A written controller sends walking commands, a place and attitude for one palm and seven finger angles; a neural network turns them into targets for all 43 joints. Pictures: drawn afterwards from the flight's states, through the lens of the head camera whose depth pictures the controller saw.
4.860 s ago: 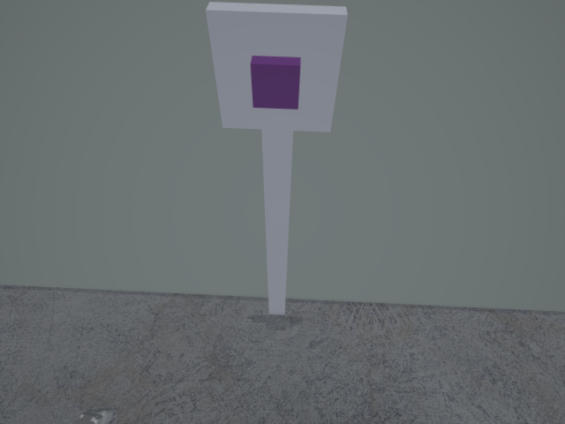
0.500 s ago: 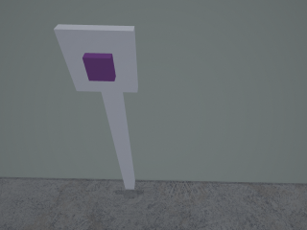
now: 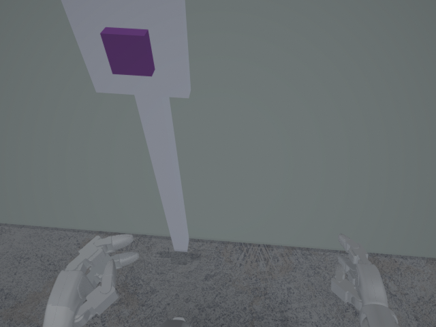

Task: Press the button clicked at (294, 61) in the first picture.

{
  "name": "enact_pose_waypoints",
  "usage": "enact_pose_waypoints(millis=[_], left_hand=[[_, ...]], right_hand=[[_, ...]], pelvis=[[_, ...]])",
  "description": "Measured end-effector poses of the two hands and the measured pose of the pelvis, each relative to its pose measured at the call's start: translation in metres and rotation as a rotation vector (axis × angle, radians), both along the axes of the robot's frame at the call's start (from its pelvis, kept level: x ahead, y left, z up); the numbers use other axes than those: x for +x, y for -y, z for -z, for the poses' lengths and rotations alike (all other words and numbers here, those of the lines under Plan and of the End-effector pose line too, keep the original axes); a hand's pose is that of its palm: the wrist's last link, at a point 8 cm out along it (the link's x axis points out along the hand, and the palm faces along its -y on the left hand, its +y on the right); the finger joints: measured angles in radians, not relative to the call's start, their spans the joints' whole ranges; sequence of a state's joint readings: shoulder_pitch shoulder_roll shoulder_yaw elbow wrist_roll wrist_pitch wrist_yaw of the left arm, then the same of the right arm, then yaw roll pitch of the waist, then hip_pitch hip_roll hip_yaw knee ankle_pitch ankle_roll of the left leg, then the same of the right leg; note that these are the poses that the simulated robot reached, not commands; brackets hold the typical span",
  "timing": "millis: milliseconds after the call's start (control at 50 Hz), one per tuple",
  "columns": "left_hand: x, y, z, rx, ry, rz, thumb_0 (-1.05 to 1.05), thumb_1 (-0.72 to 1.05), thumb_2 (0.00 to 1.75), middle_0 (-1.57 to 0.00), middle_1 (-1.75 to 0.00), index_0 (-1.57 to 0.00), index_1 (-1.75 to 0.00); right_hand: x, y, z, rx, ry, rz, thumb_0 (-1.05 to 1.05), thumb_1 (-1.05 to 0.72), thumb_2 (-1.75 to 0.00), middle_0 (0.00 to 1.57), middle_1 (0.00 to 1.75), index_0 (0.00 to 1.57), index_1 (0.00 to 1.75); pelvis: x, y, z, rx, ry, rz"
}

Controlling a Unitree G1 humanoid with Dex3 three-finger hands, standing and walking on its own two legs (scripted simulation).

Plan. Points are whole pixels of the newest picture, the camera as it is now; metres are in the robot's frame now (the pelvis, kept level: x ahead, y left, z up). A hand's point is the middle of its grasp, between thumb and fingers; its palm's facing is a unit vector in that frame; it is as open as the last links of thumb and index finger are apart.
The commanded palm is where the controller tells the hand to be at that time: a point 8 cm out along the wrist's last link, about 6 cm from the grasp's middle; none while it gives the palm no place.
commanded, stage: raise the hand and make a fist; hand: left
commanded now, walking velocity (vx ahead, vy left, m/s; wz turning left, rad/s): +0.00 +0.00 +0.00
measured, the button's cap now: (130, 51) +0.51 +0.20 +0.25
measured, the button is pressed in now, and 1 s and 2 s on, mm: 0 0 0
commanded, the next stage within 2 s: aim a knuckle at the button in 1.58 s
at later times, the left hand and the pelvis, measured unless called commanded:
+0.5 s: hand (82, 245) +0.21 +0.21 +0.13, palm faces +0.02 -1.00 -0.07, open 3.1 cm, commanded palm +0.17 +0.26 +0.14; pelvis +0.01 +0.01 +0.03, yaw +0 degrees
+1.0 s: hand (26, 200) +0.22 +0.25 +0.21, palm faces +0.04 -0.99 -0.11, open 3.1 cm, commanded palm +0.19 +0.30 +0.22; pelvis +0.00 +0.04 +0.05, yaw +2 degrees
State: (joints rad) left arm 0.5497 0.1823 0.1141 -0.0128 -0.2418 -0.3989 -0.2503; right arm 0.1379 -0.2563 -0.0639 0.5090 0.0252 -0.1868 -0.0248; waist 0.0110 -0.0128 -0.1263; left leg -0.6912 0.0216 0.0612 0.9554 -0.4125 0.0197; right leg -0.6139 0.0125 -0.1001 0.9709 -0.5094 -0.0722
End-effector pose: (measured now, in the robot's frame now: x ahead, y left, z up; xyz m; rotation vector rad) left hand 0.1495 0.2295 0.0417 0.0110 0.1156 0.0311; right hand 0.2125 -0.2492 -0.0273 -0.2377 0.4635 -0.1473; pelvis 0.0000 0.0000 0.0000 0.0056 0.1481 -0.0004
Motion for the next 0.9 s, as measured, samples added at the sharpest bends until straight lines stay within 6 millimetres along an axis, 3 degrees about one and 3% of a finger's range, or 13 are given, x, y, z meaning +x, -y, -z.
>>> enact_pose_waypoints(millis=[80, 140, 300, 400, 480, 620, 900], left_hand=[[-0.020, -0.014, -0.016, 0.053, 0.046, -0.110, 0.02, 0.91, 0.90, -0.66, -0.80, -0.66, -0.79], [-0.016, -0.015, -0.036, 0.081, 0.141, -0.086, 0.02, 0.90, 0.90, -0.74, -0.89, -0.74, -0.88], [0.027, -0.014, -0.056, 0.054, 0.073, 0.050, 0.01, 0.90, 0.90, -0.96, -1.13, -0.96, -1.12], [0.034, -0.024, -0.075, 0.058, 0.087, 0.014, 0.02, 0.90, 0.90, -1.09, -1.27, -1.09, -1.27], [0.034, -0.029, -0.086, 0.057, 0.114, 0.016, 0.01, 0.90, 0.90, -1.19, -1.38, -1.19, -1.38], [0.038, -0.041, -0.101, 0.066, 0.144, 0.021, 0.02, 0.90, 0.90, -1.27, -1.47, -1.27, -1.47], [0.046, -0.065, -0.154, 0.092, 0.207, 0.012, 0.02, 0.90, 0.90, -1.30, -1.50, -1.30, -1.50]], right_hand=[[0.013, -0.007, -0.002, -0.010, 0.013, -0.054, 0.02, -0.90, -0.90, 0.20, 0.29, 0.20, 0.30], [0.010, -0.015, 0.007, 0.002, -0.018, -0.092, 0.01, -0.90, -0.90, 0.20, 0.29, 0.20, 0.30], [-0.034, -0.022, 0.029, 0.087, -0.156, -0.028, 0.02, -0.90, -0.90, 0.20, 0.30, 0.20, 0.30], [-0.058, -0.014, 0.026, 0.086, -0.192, 0.037, 0.02, -0.90, -0.90, 0.21, 0.30, 0.20, 0.30], [-0.066, -0.009, 0.020, 0.055, -0.193, 0.056, 0.02, -0.90, -0.90, 0.20, 0.30, 0.20, 0.30], [-0.052, -0.018, 0.000, 0.020, -0.115, 0.039, 0.02, -0.90, -0.90, 0.20, 0.29, 0.20, 0.30], [-0.006, -0.086, -0.032, 0.073, 0.027, -0.130, 0.02, -0.90, -0.90, 0.20, 0.29, 0.20, 0.30]], pelvis=[[0.001, 0.009, 0.001, -0.016, 0.007, -0.029], [-0.001, 0.013, 0.000, -0.028, 0.012, -0.047], [0.004, 0.013, -0.016, -0.018, 0.039, -0.030], [0.010, 0.005, -0.027, -0.011, 0.058, -0.009], [0.011, -0.003, -0.031, -0.015, 0.071, -0.006], [0.011, -0.018, -0.037, -0.023, 0.101, -0.008], [0.008, -0.037, -0.048, -0.028, 0.179, -0.026]])
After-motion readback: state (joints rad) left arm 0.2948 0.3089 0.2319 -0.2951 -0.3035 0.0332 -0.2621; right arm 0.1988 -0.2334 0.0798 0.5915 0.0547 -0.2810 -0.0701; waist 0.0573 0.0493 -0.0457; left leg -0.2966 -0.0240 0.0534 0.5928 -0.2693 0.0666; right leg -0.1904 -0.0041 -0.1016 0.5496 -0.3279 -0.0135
